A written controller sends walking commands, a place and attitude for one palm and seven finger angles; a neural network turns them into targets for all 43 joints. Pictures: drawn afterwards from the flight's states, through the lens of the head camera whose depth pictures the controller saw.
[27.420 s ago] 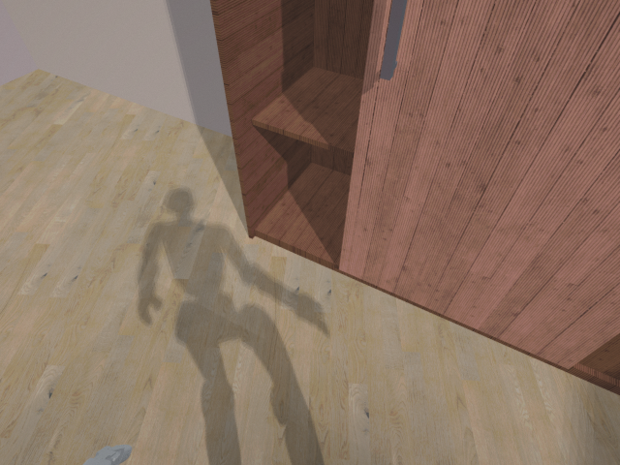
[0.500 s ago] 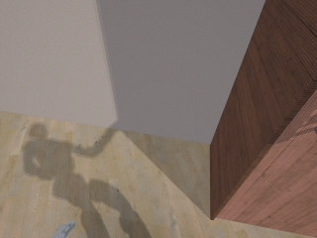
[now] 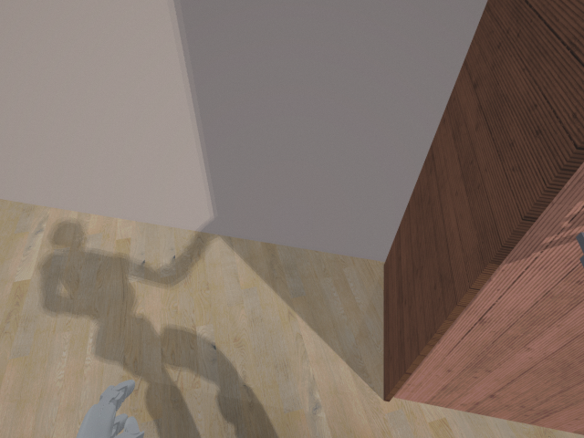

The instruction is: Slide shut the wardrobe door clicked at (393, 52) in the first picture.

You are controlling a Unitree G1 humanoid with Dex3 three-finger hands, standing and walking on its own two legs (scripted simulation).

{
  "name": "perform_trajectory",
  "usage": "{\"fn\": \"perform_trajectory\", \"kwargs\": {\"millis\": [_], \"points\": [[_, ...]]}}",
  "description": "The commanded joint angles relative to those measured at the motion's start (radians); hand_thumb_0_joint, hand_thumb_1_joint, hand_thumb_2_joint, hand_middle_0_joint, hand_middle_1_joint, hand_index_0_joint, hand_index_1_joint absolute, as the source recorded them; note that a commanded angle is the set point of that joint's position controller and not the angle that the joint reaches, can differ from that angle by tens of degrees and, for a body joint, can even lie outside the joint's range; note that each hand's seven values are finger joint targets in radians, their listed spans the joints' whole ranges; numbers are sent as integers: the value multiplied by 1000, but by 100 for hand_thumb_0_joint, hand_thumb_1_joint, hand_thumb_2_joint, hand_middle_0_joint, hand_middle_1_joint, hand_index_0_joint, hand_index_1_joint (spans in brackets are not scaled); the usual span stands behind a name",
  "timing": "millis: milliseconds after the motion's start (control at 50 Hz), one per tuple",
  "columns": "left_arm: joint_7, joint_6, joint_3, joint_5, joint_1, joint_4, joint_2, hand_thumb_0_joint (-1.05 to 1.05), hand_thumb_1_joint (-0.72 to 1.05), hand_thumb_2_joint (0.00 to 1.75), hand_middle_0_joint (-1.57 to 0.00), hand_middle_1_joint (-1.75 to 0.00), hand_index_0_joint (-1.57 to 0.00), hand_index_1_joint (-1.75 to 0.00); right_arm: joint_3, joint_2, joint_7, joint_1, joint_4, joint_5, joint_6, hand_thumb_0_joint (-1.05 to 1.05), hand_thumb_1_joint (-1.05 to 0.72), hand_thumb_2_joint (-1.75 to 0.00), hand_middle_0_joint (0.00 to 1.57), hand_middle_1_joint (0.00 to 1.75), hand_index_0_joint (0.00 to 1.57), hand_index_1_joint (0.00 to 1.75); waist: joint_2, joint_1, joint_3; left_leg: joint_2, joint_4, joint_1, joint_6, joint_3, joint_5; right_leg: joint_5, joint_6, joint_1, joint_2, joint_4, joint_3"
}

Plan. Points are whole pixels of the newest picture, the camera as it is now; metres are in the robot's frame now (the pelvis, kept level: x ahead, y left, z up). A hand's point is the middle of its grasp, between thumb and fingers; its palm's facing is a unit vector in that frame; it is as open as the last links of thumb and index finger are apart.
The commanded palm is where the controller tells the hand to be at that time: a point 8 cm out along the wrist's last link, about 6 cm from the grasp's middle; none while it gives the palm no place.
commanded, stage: stop walking and hold the door there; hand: right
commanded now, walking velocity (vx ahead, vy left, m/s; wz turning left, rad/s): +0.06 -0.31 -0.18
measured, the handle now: out of the picture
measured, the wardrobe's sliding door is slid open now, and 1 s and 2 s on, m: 0.00 0.00 0.00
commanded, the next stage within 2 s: loosen the grip on the handle in 1.30 s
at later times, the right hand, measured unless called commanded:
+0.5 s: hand out of the picture +0.35 -0.36 +0.20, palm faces +0.45 +0.86 -0.25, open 5.6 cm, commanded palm +0.30 -0.40 +0.19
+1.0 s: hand out of the picture +0.34 -0.36 +0.20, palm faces +0.29 +0.95 -0.15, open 6.1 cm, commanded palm +0.31 -0.39 +0.19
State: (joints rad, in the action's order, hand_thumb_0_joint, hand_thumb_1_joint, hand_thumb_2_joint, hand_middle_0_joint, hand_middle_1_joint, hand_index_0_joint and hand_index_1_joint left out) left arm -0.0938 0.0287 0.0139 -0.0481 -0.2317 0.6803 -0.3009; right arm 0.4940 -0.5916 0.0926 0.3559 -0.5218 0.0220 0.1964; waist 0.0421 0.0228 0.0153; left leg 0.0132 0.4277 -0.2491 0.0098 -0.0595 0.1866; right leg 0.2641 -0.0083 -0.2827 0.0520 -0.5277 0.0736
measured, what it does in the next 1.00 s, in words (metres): steps to the right: left foot, then right foot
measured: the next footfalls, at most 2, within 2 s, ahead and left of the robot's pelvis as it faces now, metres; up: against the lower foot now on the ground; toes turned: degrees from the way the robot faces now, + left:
left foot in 0.38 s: +0.03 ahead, +0.06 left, +0.00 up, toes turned +7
right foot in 0.64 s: +0.02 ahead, -0.32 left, +0.00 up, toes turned -7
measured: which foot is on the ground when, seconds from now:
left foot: down 0.00-0.16, up 0.18-0.36, down 0.38-0.64, up 0.66-0.76, down 0.78-1.00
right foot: down 0.00-0.38, up 0.40-0.62, down 0.64-1.00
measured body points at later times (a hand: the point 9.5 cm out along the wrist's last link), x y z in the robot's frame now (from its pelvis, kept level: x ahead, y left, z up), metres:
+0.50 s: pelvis -0.03 -0.08 -0.01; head +0.01 -0.07 +0.44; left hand +0.13 +0.15 -0.12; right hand +0.32 -0.40 +0.21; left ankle -0.01 +0.05 -0.74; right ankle -0.03 -0.20 -0.67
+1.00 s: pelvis -0.03 -0.16 -0.01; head +0.01 -0.17 +0.44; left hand +0.16 +0.01 -0.11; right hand +0.32 -0.41 +0.21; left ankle +0.00 -0.03 -0.74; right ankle -0.02 -0.31 -0.74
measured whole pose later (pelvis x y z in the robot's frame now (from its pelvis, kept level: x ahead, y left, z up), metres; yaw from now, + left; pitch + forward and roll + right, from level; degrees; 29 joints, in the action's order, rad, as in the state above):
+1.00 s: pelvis -0.03 -0.16 -0.01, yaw -5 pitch -2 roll +1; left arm -0.05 0.04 -0.07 -0.02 -0.11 0.67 -0.14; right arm 0.11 -0.27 0.13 0.47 -0.11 0.03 0.08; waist 0.01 -0.02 -0.13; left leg 0.03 0.52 -0.25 0.02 -0.04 0.24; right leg 0.25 0.05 -0.26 0.09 -0.54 0.03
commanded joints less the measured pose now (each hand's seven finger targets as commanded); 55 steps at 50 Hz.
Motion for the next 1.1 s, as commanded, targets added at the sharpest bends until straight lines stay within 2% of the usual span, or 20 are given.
{"fn": "perform_trajectory", "kwargs": {"millis": [0, 80, 140, 160, 200, 240, 320, 360, 380, 440, 560, 580, 620, 640, 680, 740, 800, 820, 920, 1080], "points": [[0, 41, 52, -1, 64, -120, -128, 0, 90, 90, -20, -30, -20, -30, 117, -383, 31, 278, 91, -10, 13, 0, -90, -90, 45, 140, 45, 140, -199, -40, 142, 359, -132, 137, -128, 301, -105, 139, -11, -138, -10, -163, -115], [3, 42, 43, 6, 72, -106, -119, 0, 90, 90, -20, -30, -20, -30, 29, -302, 16, 350, 188, -7, 30, 0, -90, -90, 45, 140, 45, 140, -122, -2, 157, 273, -4, -14, -51, 131, -30, -50, -24, 111, -2, 80, -83], [5, 39, 34, -6, 110, -148, -125, 0, 90, 90, -20, -30, -20, -30, -71, -195, 7, 389, 302, 0, 55, 0, -90, -90, 45, 140, 45, 140, 266, -7, 136, 55, 317, -151, 19, -39, 228, -37, -104, 120, 162, 239, -294], [3, 46, 28, -5, 123, -161, -102, 0, 90, 90, -20, -30, -20, -30, -85, -191, 7, 399, 353, 2, 58, 0, -90, -90, 45, 140, 45, 140, 291, -9, 131, 38, 472, -200, 16, -18, 335, -110, -152, 131, 208, 267, -354], [8, 68, 33, -5, 89, -139, -108, 0, 90, 90, -20, -30, -20, -30, -69, -187, 15, 363, 363, 15, 43, 0, -90, -90, 45, 140, 45, 140, 130, -20, 173, 40, 487, -229, 19, -13, 326, -428, -194, 251, 194, 160, -305], [20, 79, 33, -7, 100, -135, -112, 0, 90, 90, -20, -30, -20, -30, -87, -164, 11, 346, 382, 19, 23, 0, -90, -90, 45, 140, 45, 140, 117, -22, 195, 38, 410, -159, 28, -47, 286, -539, -171, 260, 151, 116, -209], [37, 76, 11, 8, 148, -140, -99, 0, 90, 90, -20, -30, -20, -30, -50, -201, 10, 336, 362, 23, 6, 0, -90, -90, 45, 140, 45, 140, 54, -60, 179, 107, 7, 187, 2, -28, 64, -213, -90, -2, 75, 34, -146], [44, 57, 30, 24, 130, -146, -110, 0, 90, 90, -20, -30, -20, -30, -18, -247, 12, 326, 282, 22, 5, 0, -90, -90, 45, 140, 45, 140, -291, -46, 139, 571, -210, 334, -193, 570, -39, 248, 21, -392, -94, -467, -114], [45, 63, 37, 23, 105, -129, -114, 0, 90, 90, -20, -30, -20, -30, -7, -226, 15, 378, 314, 34, 7, 0, -90, -90, 45, 140, 45, 140, -225, -42, 150, 607, -181, 268, -202, 525, -42, 190, 39, -375, -31, -637, -228], [45, 61, 10, 24, 123, -107, -64, 0, 90, 90, -20, -30, -20, -30, -49, -175, 3, 475, 374, 18, 24, 0, -90, -90, 45, 140, 45, 140, -245, -12, 164, 472, -95, 166, -123, 220, -42, 104, 37, -324, 22, -705, -214], [5, 56, 2, 31, 173, -125, -14, 0, 90, 90, -20, -30, -20, -30, -189, -10, 11, 493, 518, 18, 13, 0, -90, -90, 45, 140, 45, 140, -201, -5, 157, 273, 46, 21, -51, -49, -31, -39, 21, 137, -72, 20, 117], [4, 58, 8, 32, 163, -130, -22, 0, 90, 90, -20, -30, -20, -30, -198, 4, 12, 510, 582, 20, 21, 0, -90, -90, 45, 140, 45, 140, -117, -4, 178, 223, 151, -19, -34, -67, -52, -89, 22, 218, -47, 61, 105], [8, 66, 21, 19, 152, -160, -69, 0, 90, 90, -20, -30, -20, -30, -290, 106, 6, 579, 706, 28, 37, 0, -90, -90, 45, 140, 45, 140, 191, 5, 228, 38, 429, -173, 30, -113, 196, -406, -88, 307, 217, 121, -240], [17, 71, 26, 12, 122, -163, -68, 0, 90, 90, -20, -30, -20, -30, -334, 164, -5, 569, 686, 27, 29, 0, -90, -90, 45, 140, 45, 140, 135, 3, 216, -8, 475, -191, 21, -60, 333, -581, -141, 296, 253, 121, -295], [31, 88, 17, 15, 153, -136, -27, 0, 90, 90, -20, -30, -20, -30, -324, 138, -2, 583, 762, 22, 26, 0, -90, -90, 45, 140, 45, 140, 220, 8, 239, 12, 375, -178, 9, -8, 309, -771, -152, 366, 241, 53, -228], [53, 81, 9, 10, 165, -146, -31, 0, 90, 90, -20, -30, -20, -30, -344, 148, 2, 539, 729, 12, 5, 0, -90, -90, 45, 140, 45, 140, 144, -12, 258, 0, 39, 91, -8, -8, 7, -557, -64, 256, 174, -27, -89], [44, 66, 9, 8, 157, -156, -6, 0, 90, 90, -20, -30, -20, -30, -326, 133, -2, 514, 665, 26, -30, 0, -90, -90, 45, 140, 45, 140, -310, -4, 244, 147, -28, 156, -70, 156, -233, -110, 13, 86, 17, -125, -13], [41, 68, 0, 10, 161, -152, -3, 0, 90, 90, -20, -30, -20, -30, -367, 181, -5, 523, 676, 33, -27, 0, -90, -90, 45, 140, 45, 140, -338, 2, 253, 169, -25, 164, -98, 162, -261, -16, 13, 75, -2, -123, -34], [31, 53, -19, 26, 190, -151, -4, 0, 90, 90, -20, -30, -20, -30, -378, 200, 3, 510, 672, 30, -17, 0, -90, -90, 45, 140, 45, 140, 75, -8, 266, 15, 84, 89, 10, 5, -87, -332, -42, 193, 143, 97, -113], [19, 46, -17, 25, 180, -156, -1, 0, 90, 90, -20, -30, -20, -30, -388, 211, 12, 420, 638, 32, -30, 0, -90, -90, 45, 140, 45, 140, -37, -10, 254, 55, -24, 127, -6, 52, -199, -281, -6, 185, 72, 69, -30]]}}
